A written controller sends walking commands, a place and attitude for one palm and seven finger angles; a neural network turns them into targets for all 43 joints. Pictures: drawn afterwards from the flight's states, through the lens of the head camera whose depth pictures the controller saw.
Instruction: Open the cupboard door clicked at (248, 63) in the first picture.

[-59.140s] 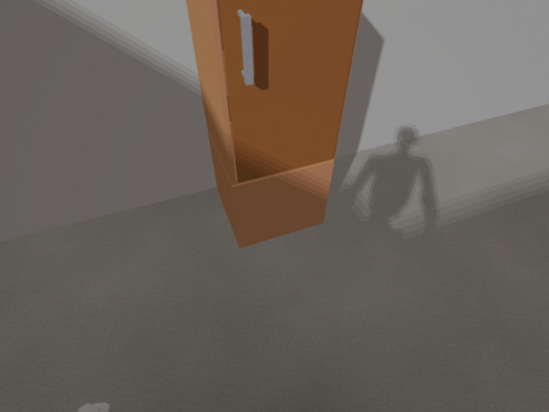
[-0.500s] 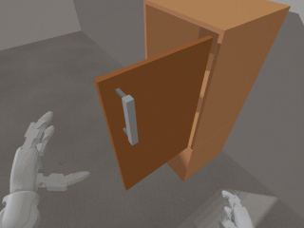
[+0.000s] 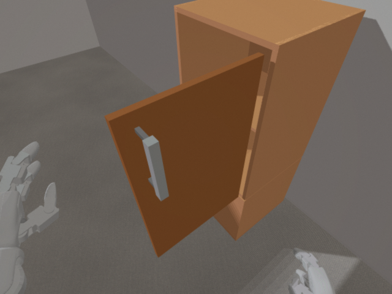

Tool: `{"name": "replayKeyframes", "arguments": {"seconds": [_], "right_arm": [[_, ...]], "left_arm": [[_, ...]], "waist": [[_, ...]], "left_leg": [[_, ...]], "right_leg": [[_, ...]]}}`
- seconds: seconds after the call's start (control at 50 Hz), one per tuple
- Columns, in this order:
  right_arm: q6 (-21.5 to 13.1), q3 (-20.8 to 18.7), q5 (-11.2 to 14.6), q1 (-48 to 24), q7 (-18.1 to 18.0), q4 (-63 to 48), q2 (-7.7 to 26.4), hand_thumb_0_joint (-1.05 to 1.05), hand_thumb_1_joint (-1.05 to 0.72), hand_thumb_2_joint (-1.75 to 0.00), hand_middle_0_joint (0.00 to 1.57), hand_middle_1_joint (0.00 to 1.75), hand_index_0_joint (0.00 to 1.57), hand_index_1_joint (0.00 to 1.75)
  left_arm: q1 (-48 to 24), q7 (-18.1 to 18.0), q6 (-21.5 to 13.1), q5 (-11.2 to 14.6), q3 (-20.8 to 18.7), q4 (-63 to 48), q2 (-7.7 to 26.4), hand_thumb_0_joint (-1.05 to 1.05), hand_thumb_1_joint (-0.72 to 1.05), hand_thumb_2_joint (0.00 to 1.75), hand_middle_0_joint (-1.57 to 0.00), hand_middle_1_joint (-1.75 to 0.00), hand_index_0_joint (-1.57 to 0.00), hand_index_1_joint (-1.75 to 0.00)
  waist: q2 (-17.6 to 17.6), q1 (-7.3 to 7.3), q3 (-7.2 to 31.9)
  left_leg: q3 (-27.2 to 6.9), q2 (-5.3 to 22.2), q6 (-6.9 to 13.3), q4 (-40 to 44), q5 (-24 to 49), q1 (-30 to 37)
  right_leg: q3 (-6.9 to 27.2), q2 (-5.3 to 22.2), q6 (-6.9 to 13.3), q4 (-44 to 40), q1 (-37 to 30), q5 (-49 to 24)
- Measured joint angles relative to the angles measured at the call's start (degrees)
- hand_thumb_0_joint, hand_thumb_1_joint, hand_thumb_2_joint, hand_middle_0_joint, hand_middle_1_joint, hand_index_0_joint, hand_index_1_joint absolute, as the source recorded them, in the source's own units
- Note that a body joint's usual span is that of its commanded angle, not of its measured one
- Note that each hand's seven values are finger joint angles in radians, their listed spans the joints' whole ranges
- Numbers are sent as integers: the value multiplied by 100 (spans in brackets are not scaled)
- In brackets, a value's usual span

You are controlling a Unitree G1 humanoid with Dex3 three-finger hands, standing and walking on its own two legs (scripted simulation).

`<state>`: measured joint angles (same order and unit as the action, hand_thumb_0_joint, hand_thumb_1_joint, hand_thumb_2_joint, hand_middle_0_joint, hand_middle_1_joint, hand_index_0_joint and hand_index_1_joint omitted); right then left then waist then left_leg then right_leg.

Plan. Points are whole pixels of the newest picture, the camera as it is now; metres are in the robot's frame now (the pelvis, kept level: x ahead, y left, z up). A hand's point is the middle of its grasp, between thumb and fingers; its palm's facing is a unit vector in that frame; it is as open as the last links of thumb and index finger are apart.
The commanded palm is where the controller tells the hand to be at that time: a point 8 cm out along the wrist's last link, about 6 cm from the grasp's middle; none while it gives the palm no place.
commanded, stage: draw the hand back to the body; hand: left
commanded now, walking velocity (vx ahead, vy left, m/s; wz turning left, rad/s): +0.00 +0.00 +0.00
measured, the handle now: (151, 165) +0.32 +0.13 +0.12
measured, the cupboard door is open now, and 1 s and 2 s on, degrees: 91 91 91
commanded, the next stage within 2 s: step back with the hand held close in 0.30 s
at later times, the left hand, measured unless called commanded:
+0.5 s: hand (52, 210) +0.19 +0.25 +0.16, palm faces +0.41 -0.81 -0.41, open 7.4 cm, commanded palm +0.13 +0.29 +0.17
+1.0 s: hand (5, 248) +0.13 +0.29 +0.15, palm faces +0.36 -0.79 -0.49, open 7.4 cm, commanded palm +0.07 +0.33 +0.17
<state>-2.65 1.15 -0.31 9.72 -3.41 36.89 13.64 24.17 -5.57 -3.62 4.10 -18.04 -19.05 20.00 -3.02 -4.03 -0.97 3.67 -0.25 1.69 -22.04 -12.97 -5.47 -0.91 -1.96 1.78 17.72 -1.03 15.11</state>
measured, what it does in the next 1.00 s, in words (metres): shifts its weight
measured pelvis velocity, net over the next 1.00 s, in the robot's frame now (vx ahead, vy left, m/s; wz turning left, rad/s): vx -0.08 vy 0.04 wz -0.03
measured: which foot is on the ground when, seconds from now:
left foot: down 0.00-1.00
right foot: down 0.00-1.00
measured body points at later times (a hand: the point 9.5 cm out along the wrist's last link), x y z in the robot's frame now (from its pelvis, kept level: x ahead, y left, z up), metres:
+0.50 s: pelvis -0.01 -0.01 +0.00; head -0.02 -0.03 +0.45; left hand +0.16 +0.29 +0.18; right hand +0.18 -0.23 -0.09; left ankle -0.01 +0.10 -0.75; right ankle -0.06 -0.10 -0.75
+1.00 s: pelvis -0.08 +0.04 -0.01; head -0.06 +0.04 +0.44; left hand +0.10 +0.33 +0.18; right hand +0.09 -0.21 -0.08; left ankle -0.01 +0.10 -0.75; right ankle -0.06 -0.10 -0.74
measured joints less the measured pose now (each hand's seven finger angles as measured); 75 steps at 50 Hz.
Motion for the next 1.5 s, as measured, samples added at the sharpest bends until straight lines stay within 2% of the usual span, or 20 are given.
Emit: {"name": "replayKeyframes", "arguments": {"seconds": [0.16,0.46,0.54,0.66,0.8,0.98,1.08,1.14,1.2,1.24,1.28,1.3,1.34,1.36,1.38,1.42,1.46,1.5], "right_arm": [[34,-2,-2,-32,-19,-12,-10,1,-91,-90,20,30,20,30],[26,24,31,62,-29,17,-41,1,-91,-90,20,30,20,30],[157,9,66,11,-41,-191,-14,1,-90,-90,20,30,20,30],[353,-142,134,-47,-134,-393,100,1,-91,-90,20,30,20,30],[494,-187,169,-22,-174,-588,71,1,-91,-90,20,30,20,30],[329,-135,152,179,-138,-701,-24,1,-91,-90,20,30,20,30],[181,-133,139,275,-112,-664,-85,1,-90,-90,20,30,20,30],[104,-124,126,304,-82,-578,-121,1,-90,-90,20,30,20,30],[33,-124,98,307,-45,-447,-128,1,-90,-90,20,30,20,30],[2,-132,97,283,-37,-356,-119,1,-90,-90,20,30,20,30],[-14,-132,95,250,-59,-311,-116,1,-90,-90,20,30,20,30],[-32,-132,81,230,-82,-316,-100,1,-90,-90,20,30,20,30],[-123,-161,27,163,-109,-275,-125,1,-90,-90,20,30,20,30],[-164,-177,12,135,-96,-229,-174,1,-90,-90,20,30,20,30],[-192,-178,0,124,-72,-195,-224,1,-90,-90,20,30,20,30],[-243,-147,-11,126,-11,-149,-321,1,-91,-90,20,30,20,30],[-269,-106,-13,144,48,-148,-385,1,-90,-90,20,30,20,30],[-293,-79,-14,154,89,-183,-408,1,-90,-90,20,30,20,30]], "left_arm": [[-25,21,19,19,83,23,-71,1,86,88,-21,-30,-21,-30],[60,44,-46,47,5,-83,-30,2,89,90,-21,-30,-21,-30],[384,22,-365,10,-294,-416,165,2,89,90,-21,-30,-21,-30],[619,26,-363,-33,-202,-440,243,2,89,90,-21,-30,-21,-30],[732,-36,-278,-40,-203,-625,394,2,89,90,-21,-30,-22,-30],[760,-182,-576,-152,-453,-957,469,2,89,90,-22,-30,-22,-30],[602,-214,-686,-248,-558,-868,379,2,89,90,-21,-30,-22,-30],[617,-230,-728,-253,-560,-913,316,2,89,90,-21,-30,-22,-30],[695,-280,-806,-237,-503,-1070,232,2,89,90,-21,-30,-22,-30],[681,-321,-855,-245,-447,-1188,203,2,89,90,-21,-30,-22,-30],[608,-340,-888,-257,-426,-1261,232,2,89,90,-21,-30,-22,-30],[559,-342,-899,-265,-433,-1269,247,2,89,90,-21,-30,-22,-30],[420,-329,-907,-285,-502,-1205,312,2,89,90,-21,-30,-22,-30],[356,-322,-915,-276,-556,-1151,369,2,89,90,-22,-30,-22,-30],[320,-317,-917,-250,-614,-1113,427,2,89,90,-22,-30,-22,-30],[332,-340,-905,-187,-703,-1104,496,2,89,90,-22,-30,-22,-30],[382,-365,-861,-131,-686,-1141,470,2,89,90,-21,-30,-22,-30],[403,-360,-822,-86,-574,-1159,401,2,89,90,-21,-30,-21,-30]], "waist": [[-4,-7,-24],[-50,35,-25],[-86,150,86],[-122,241,131],[35,339,31],[181,350,-79],[152,366,-158],[140,352,-177],[152,315,-149],[189,313,-182],[261,318,-239],[246,317,-264],[188,348,-315],[190,352,-316],[194,351,-286],[219,318,-165],[201,275,-7],[139,253,148]], "left_leg": [[-22,34,-34,23,31,3],[-36,96,-67,0,81,-66],[0,171,-54,-215,23,-450],[146,118,33,-236,105,-729],[238,73,138,-364,207,-981],[242,-17,309,-615,368,-1364],[149,-112,371,-734,467,-1569],[104,-146,335,-863,361,-1702],[47,-158,116,-1252,-273,-1945],[20,-166,23,-1447,-445,-2039],[66,-165,134,-1440,-104,-2049],[102,-124,287,-1378,244,-2047],[115,-61,553,-1276,671,-2047],[104,-53,590,-1169,716,-2015],[91,-38,589,-1015,772,-1980],[103,13,547,-597,992,-1896],[149,99,433,-111,1262,-1813],[198,161,274,350,1470,-1781]], "right_leg": [[-18,-37,37,-34,-11,-31],[-27,-98,72,-71,32,-105],[12,-159,52,8,376,-154],[138,-85,-49,264,802,-158],[208,-24,-138,543,1142,-207],[181,77,-248,943,1572,-284],[221,68,-193,1266,1803,-92],[235,65,-183,1279,1866,-226],[213,78,-233,1263,1947,-354],[200,86,-316,1356,1995,-363],[209,99,-364,1534,2068,-316],[211,66,-337,1706,2146,-97],[340,-108,-264,2741,2386,640],[394,-193,-220,3304,2458,887],[398,-260,-192,3700,2463,1040],[288,-308,-146,3968,2298,1222],[79,-308,-79,3670,1936,1379],[-150,-308,7,2980,1457,1512]]}}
